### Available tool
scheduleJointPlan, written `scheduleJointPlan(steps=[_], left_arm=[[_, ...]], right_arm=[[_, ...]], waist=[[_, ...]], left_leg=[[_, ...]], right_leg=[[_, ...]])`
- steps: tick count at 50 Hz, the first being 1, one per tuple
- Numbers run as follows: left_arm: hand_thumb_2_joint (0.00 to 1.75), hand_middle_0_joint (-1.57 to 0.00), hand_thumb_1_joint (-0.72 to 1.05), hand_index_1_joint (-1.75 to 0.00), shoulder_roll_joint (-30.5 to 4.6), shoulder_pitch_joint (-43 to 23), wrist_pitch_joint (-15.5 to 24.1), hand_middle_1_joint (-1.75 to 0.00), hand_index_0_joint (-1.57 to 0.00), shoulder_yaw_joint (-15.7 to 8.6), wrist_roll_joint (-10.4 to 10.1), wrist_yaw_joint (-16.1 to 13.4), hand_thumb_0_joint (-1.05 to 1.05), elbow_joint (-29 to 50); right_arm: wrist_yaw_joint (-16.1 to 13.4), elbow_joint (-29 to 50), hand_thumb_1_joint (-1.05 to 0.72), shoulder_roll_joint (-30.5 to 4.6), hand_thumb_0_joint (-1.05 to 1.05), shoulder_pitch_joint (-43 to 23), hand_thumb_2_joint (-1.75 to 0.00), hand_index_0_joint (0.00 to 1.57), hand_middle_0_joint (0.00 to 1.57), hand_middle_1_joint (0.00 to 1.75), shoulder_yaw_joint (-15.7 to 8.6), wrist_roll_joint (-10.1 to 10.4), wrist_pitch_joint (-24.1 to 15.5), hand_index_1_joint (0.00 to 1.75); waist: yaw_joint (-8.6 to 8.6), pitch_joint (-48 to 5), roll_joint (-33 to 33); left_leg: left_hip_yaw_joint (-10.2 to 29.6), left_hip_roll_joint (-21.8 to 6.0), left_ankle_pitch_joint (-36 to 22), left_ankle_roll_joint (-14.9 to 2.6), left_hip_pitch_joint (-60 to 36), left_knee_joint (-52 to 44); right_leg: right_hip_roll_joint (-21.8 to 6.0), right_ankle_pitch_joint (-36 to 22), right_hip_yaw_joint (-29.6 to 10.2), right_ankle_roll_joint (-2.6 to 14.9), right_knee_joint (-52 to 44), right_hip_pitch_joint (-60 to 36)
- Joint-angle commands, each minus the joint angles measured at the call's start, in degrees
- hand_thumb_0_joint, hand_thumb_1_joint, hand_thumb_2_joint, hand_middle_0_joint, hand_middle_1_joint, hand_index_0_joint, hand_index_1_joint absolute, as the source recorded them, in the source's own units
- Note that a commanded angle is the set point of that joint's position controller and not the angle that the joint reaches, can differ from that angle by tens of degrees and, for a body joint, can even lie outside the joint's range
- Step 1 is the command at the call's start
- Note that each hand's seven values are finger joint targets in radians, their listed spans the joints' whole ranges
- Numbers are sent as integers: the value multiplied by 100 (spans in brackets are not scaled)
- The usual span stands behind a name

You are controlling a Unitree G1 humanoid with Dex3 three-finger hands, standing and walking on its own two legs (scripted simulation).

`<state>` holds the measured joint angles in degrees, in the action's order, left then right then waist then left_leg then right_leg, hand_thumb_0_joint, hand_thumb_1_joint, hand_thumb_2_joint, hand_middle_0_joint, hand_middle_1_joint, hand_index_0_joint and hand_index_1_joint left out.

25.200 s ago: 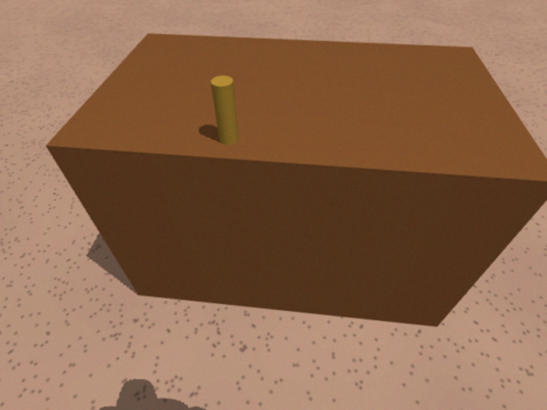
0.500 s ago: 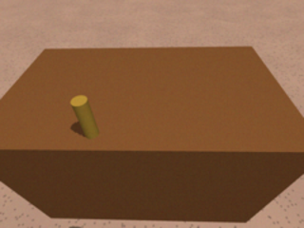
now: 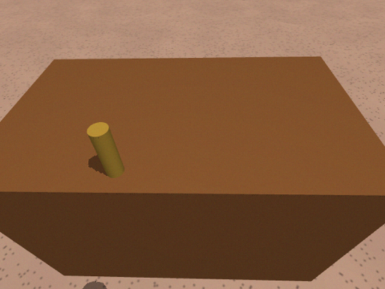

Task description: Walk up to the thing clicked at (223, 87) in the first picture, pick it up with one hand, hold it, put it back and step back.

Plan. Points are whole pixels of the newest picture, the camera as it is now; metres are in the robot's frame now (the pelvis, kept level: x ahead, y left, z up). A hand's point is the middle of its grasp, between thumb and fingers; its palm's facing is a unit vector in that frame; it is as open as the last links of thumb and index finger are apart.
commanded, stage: home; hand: left
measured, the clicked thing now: (107, 152) +0.43 +0.23 +0.04
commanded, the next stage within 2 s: stand in 0.54 s
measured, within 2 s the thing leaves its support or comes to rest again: neither
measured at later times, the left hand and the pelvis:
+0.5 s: hand out of the picture +0.08 +0.26 -0.15, palm faces -0.01 -0.93 -0.36, open 17.4 cm; pelvis +0.01 +0.00 +0.00, yaw +0 degrees
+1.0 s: hand out of the picture +0.09 +0.25 -0.15, palm faces -0.02 -0.93 -0.36, open 11.2 cm; pelvis +0.01 +0.00 +0.00, yaw +0 degrees
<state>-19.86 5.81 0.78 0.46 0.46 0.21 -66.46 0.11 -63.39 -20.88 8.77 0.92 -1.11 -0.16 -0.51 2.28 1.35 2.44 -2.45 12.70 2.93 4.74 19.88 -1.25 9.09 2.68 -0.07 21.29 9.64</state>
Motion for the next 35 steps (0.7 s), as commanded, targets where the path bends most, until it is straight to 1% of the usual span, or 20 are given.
scheduleJointPlan(steps=[1, 2, 6, 7, 9, 10, 12, 14, 16, 17, 18, 20, 22, 25, 29, 31, 32, 33, 34, 35], left_arm=[[5, -5, -55, -5, -1323, -288, 87, -5, -5, -243, -7, -66, 0, 333], [5, -5, -55, -5, -1300, -285, 89, -5, -5, -240, 11, -64, 0, 348], [5, -5, -55, -5, -1300, -248, 95, -5, -5, -244, 12, -67, 0, 348], [5, -5, -56, -5, -1324, -293, 97, -5, -5, -252, 15, -76, 0, 353], [5, -5, -56, -5, -1317, -312, 105, -5, -5, -251, 2, -73, 0, 361], [6, -5, -54, -6, -1294, -299, 101, -6, -5, -249, 0, -75, 0, 360], [5, -5, -55, -5, -1307, -291, 104, -5, -5, -254, 4, -72, 0, 365], [6, -5, -55, -5, -1300, -253, 104, -5, -5, -255, -4, -69, 0, 360], [6, -5, -55, -5, -1326, -314, 93, -5, -5, -274, -3, -71, 0, 374], [6, -5, -55, -5, -1290, -293, 88, -5, -5, -262, -16, -66, 0, 368], [6, -5, -54, -6, -1272, -279, 97, -6, -5, -253, 7, -66, 0, 384], [6, -5, -54, -6, -1283, -274, 94, -6, -5, -259, -7, -61, 0, 386], [5, -5, -56, -5, -1291, -285, 80, -5, -5, -270, -7, -62, 0, 379], [5, -5, -56, -5, -1280, -282, 73, -5, -5, -264, -7, -61, 0, 380], [7, -5, -53, -6, -1281, -291, 96, -6, -5, -260, -4, -75, 0, 405], [7, -5, -53, -6, -1290, -297, 91, -6, -5, -269, -9, -75, 0, 405], [6, -5, -54, -6, -1257, -265, 92, -6, -5, -255, -18, -71, 0, 395], [14, -13, -46, -14, -1303, -296, 86, -14, -13, -274, -7, -74, 0, 393], [22, -20, -38, -22, -1268, -273, 93, -22, -20, -263, -7, -71, 0, 408], [30, -20, -30, -30, -1293, -268, 96, -30, -20, -268, -4, -70, 0, 409]], right_arm=[[-72, 312, -90, -1201, 0, -196, -90, 20, 20, 30, -236, 31, -98, 30], [-78, 326, -90, -1197, 0, -217, -90, 20, 20, 30, -238, 21, -102, 30], [-75, 318, -90, -1183, 0, -209, -90, 20, 20, 30, -227, 24, -99, 30], [-74, 319, -90, -1164, 0, -195, -90, 20, 20, 30, -230, 23, -92, 30], [-73, 311, -90, -1161, 0, -151, -90, 20, 20, 30, -224, 20, -92, 30], [-69, 297, -90, -1200, 0, -183, -90, 20, 20, 30, -235, 24, -81, 30], [-71, 304, -90, -1188, 0, -183, -90, 20, 20, 30, -235, 20, -93, 30], [-75, 303, -90, -1198, 0, -225, -90, 20, 20, 30, -238, 23, -100, 30], [-81, 303, -90, -1178, 0, -184, -90, 20, 20, 30, -244, 20, -101, 30], [-75, 291, -90, -1189, 0, -215, -90, 20, 20, 30, -240, 23, -98, 30], [-81, 309, -90, -1206, 0, -258, -90, 20, 20, 30, -254, 25, -98, 30], [-79, 291, -90, -1173, 0, -184, -90, 20, 20, 30, -229, 25, -111, 30], [-86, 277, -90, -1178, 0, -190, -90, 20, 20, 30, -231, 15, -112, 30], [-86, 275, -90, -1160, 0, -183, -90, 20, 20, 30, -233, 18, -104, 30], [-83, 296, -90, -1170, 0, -204, -90, 20, 20, 30, -249, 32, -103, 30], [-88, 290, -90, -1171, 0, -201, -90, 20, 20, 30, -254, 26, -103, 30], [-83, 285, -90, -1185, 0, -238, -90, 20, 20, 30, -251, 32, -95, 30], [-85, 287, -90, -1159, 0, -191, -90, 20, 20, 30, -252, 24, -92, 30], [-82, 287, -90, -1177, 0, -217, -90, 20, 20, 30, -249, 30, -95, 30], [-80, 291, -90, -1152, 0, -204, -90, 20, 20, 30, -254, 32, -102, 30]], waist=[[-25, -218, -81], [-8, -248, -81], [-4, -263, -131], [15, -237, -165], [24, -280, -241], [14, -204, -134], [25, -304, -157], [2, -323, -117], [24, -354, -163], [-11, -282, -106], [7, -337, -122], [19, -329, -61], [8, -293, -47], [9, -278, -89], [18, -431, -164], [21, -382, -159], [-2, -275, -68], [31, -281, -131], [17, -288, -104], [28, -327, -146]], left_leg=[[296, -433, -521, -333, 452, -432], [290, -450, -560, -341, 419, -413], [280, -450, -548, -348, 368, -427], [285, -446, -478, -343, 381, -448], [267, -447, -600, -339, 359, -408], [260, -430, -448, -338, 388, -419], [277, -470, -674, -349, 359, -417], [268, -457, -684, -333, 293, -413], [269, -476, -685, -341, 339, -449], [257, -448, -609, -334, 357, -452], [262, -470, -694, -353, 292, -392], [241, -471, -851, -323, 302, -448], [245, -465, -708, -325, 347, -481], [243, -469, -688, -318, 329, -484], [236, -491, -979, -320, 220, -402], [231, -480, -963, -313, 274, -415], [224, -462, -819, -311, 280, -436], [218, -463, -729, -320, 303, -455], [225, -476, -749, -327, 250, -428], [238, -496, -873, -322, 210, -420]], right_leg=[[-593, -289, -609, 118, -423, -420], [-614, -421, -620, 119, -409, -400], [-608, -457, -602, 97, -423, -376], [-600, -284, -610, 99, -446, -341], [-631, -498, -646, 109, -446, -404], [-608, -298, -631, 100, -479, -330], [-628, -580, -625, 117, -411, -452], [-625, -661, -611, 116, -402, -460], [-615, -583, -601, 138, -370, -514], [-602, -441, -600, 122, -425, -433], [-628, -661, -601, 130, -412, -460], [-626, -828, -597, 123, -359, -496], [-619, -621, -591, 116, -366, -482], [-612, -572, -596, 116, -389, -432], [-644, -1008, -580, 133, -341, -572], [-633, -1013, -561, 133, -326, -592], [-619, -826, -577, 109, -402, -468], [-624, -704, -586, 120, -402, -483], [-630, -790, -604, 118, -426, -463], [-640, -899, -589, 133, -380, -486]])
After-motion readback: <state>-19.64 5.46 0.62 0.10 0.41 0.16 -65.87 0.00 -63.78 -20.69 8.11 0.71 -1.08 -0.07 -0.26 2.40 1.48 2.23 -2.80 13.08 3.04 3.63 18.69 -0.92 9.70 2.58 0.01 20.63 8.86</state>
